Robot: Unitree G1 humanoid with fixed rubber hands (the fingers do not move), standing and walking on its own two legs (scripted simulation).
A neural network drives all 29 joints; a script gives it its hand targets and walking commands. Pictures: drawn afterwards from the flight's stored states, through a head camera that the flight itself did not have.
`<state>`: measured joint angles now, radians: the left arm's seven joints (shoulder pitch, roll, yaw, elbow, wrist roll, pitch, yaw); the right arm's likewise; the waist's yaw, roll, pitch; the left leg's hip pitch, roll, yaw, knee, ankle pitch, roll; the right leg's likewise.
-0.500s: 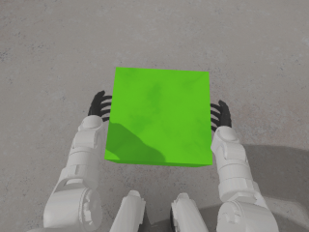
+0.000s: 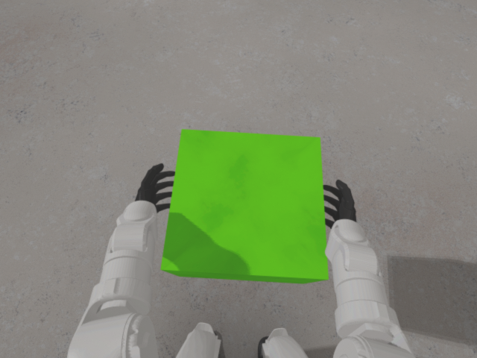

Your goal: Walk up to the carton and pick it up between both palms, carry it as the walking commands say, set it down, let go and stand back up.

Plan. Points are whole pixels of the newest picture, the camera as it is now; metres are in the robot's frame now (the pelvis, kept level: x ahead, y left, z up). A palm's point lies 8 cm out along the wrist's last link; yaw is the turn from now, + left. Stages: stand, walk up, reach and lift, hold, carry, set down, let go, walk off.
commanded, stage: reach and lift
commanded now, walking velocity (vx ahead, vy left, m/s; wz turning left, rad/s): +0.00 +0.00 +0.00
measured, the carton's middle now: (245, 210) +0.40 +0.01 -0.11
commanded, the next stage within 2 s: none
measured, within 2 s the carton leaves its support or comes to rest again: neither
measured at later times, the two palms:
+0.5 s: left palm (131, 198) +0.36 +0.19 +0.04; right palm (360, 223) +0.34 -0.16 +0.02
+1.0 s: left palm (115, 193) +0.33 +0.18 +0.10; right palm (386, 217) +0.32 -0.17 +0.09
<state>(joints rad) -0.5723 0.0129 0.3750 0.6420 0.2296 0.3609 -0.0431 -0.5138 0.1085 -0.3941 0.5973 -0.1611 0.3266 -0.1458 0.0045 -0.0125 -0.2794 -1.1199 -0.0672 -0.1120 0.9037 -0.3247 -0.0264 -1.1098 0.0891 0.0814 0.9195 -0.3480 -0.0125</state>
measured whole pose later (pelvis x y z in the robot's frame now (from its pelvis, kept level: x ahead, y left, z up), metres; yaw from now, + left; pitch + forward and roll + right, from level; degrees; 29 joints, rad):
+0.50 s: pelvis +0.02 +0.01 +0.05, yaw +0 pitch +19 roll +0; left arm -0.44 -0.04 0.36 0.58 0.27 0.41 -0.04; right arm -0.38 0.14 -0.40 0.53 -0.23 0.38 -0.11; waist -0.01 0.01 -0.21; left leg -0.70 -0.06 -0.11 0.62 -0.24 -0.01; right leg -0.69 0.06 0.10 0.63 -0.26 -0.01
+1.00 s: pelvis +0.03 -0.01 +0.07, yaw +0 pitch +3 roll +0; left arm -0.34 -0.03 0.32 0.53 0.29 0.54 -0.08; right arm -0.28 0.16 -0.32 0.45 -0.23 0.55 -0.13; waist 0.00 0.01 -0.16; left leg -0.25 -0.03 -0.13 0.39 -0.19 -0.02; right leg -0.24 0.07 0.09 0.40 -0.21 -0.03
